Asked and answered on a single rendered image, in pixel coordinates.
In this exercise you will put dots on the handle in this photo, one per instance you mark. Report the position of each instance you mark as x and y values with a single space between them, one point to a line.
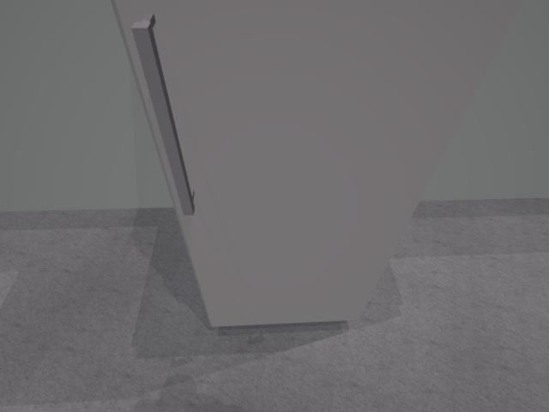
150 60

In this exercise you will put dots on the fridge door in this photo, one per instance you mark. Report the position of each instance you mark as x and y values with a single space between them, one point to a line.
309 130

